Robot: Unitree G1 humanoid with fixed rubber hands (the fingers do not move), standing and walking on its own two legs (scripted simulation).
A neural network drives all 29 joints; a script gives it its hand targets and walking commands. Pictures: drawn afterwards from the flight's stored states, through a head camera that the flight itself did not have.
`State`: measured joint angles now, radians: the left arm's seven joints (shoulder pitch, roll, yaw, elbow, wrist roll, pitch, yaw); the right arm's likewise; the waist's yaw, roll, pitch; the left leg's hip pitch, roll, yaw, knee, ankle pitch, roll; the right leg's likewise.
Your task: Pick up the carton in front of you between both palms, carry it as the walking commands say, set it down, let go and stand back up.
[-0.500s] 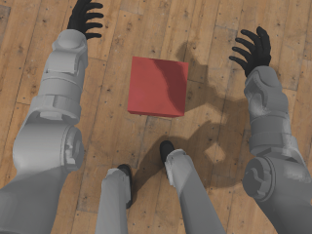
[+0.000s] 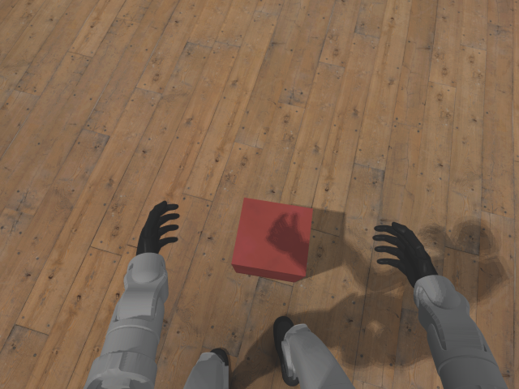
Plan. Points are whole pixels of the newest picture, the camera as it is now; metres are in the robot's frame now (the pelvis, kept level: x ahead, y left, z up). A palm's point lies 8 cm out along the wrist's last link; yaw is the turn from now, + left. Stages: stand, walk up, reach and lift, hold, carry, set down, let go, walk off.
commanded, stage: let go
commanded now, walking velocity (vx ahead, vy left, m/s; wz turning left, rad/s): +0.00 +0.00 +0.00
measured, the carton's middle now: (271, 243) +0.43 -0.08 -0.61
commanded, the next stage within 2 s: stand in 0.94 s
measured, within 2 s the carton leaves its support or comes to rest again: neither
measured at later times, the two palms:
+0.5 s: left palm (43, 350) +0.23 +0.27 -0.03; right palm (406, 324) +0.20 -0.19 -0.02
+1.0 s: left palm (47, 372) +0.20 +0.26 -0.03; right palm (434, 327) +0.19 -0.23 -0.03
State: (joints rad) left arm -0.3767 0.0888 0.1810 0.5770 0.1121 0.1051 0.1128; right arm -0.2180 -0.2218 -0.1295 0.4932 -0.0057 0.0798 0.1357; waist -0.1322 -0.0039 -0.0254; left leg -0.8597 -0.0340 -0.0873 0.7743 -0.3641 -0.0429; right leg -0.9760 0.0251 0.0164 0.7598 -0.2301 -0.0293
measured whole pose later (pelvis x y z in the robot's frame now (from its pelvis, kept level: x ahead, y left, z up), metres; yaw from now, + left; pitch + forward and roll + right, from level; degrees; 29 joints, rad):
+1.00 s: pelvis +0.04 +0.03 +0.04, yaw -2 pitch -1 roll -1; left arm 0.21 0.22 0.02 0.55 0.03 0.07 0.00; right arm 0.22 -0.27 -0.04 0.46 -0.03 0.15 -0.01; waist -0.01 0.04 0.03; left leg -0.12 -0.01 -0.06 0.51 -0.37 0.00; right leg -0.24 0.04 0.04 0.51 -0.24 0.00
